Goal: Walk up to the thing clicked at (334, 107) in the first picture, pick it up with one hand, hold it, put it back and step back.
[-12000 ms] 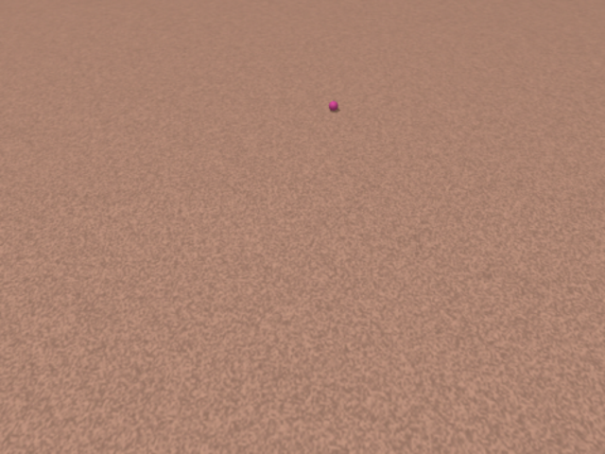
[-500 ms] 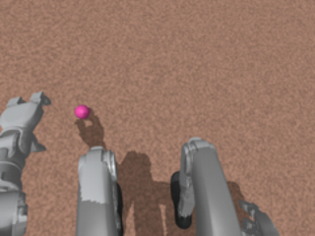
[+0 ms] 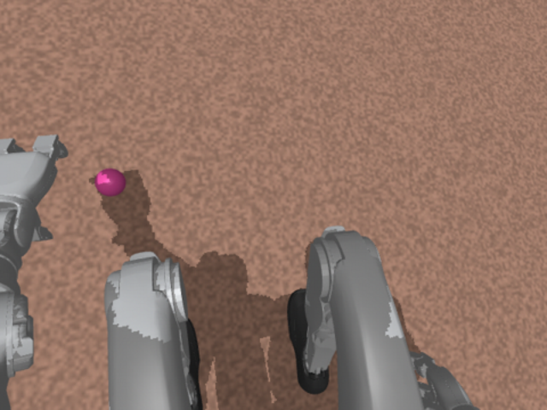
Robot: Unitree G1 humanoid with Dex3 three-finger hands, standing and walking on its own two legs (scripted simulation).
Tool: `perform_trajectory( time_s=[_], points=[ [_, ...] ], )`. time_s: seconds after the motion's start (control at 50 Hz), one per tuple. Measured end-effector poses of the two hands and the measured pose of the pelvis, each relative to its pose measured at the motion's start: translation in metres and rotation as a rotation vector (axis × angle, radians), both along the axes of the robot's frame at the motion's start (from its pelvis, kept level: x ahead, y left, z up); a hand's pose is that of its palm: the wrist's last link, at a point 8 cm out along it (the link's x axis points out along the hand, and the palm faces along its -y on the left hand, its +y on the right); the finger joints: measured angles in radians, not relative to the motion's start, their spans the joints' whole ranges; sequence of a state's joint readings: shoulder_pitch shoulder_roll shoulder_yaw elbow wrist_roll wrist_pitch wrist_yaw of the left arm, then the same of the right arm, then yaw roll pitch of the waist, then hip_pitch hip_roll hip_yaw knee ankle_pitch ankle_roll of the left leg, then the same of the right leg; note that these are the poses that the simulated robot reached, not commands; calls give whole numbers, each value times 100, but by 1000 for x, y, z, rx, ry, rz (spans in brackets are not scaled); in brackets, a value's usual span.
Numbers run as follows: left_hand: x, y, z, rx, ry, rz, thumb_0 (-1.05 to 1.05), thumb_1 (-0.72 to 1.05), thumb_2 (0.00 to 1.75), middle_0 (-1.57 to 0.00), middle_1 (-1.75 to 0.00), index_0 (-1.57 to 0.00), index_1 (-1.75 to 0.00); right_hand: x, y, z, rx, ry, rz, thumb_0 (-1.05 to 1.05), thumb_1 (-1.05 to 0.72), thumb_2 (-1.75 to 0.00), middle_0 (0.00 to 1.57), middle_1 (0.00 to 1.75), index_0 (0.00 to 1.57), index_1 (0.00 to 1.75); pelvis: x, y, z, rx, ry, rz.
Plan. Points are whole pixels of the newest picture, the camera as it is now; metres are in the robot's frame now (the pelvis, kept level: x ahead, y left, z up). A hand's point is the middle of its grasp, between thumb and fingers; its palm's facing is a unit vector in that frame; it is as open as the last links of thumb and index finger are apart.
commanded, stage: rise first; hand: left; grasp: from above
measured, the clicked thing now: (110, 182) +0.49 +0.25 -0.32
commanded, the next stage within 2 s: approach in 0.74 s
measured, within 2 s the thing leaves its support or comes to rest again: neither
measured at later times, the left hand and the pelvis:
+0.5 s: hand (48, 193) +0.44 +0.31 -0.19, palm faces -0.45 -0.05 -0.89, open 13.9 cm; pelvis +0.01 +0.00 -0.01, yaw -1 degrees
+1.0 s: hand (61, 188) +0.45 +0.30 -0.21, palm faces -0.46 -0.03 -0.89, open 14.1 cm; pelvis +0.01 +0.00 -0.03, yaw -2 degrees
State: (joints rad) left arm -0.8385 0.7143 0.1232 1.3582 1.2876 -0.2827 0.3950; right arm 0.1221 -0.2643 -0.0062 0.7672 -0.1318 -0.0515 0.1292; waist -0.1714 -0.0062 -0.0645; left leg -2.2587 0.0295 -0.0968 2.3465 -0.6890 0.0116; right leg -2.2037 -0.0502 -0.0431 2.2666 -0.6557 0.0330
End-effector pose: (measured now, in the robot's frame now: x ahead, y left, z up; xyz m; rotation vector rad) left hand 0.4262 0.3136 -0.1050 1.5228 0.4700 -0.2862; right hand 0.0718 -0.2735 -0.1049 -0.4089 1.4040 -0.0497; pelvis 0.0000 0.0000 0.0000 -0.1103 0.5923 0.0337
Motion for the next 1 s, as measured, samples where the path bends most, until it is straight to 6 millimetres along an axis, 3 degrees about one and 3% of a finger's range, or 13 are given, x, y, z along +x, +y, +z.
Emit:
perform_trajectory(
  time_s=[0.38,0.9,1.0],
  points=[
    [16,-2,-25,1,-12,30,0,-48,96,-13,-96,-14,-96,-1,-6,-9,-19,48,14,0,-91,-90,20,30,20,30,9,-1,-13,-4,17,-9],
    [25,-6,-41,-3,-11,18,0,-53,100,-9,-102,-9,-102,-17,-4,-10,-24,69,14,0,-91,-90,20,30,20,30,7,2,-23,-19,0,-15],
    [31,-15,-45,3,-5,-11,0,-54,101,-9,-102,-9,-103,-21,-3,-11,-22,75,18,0,-91,-89,20,30,20,30,6,1,-26,-18,-2,-15]
  ],
)
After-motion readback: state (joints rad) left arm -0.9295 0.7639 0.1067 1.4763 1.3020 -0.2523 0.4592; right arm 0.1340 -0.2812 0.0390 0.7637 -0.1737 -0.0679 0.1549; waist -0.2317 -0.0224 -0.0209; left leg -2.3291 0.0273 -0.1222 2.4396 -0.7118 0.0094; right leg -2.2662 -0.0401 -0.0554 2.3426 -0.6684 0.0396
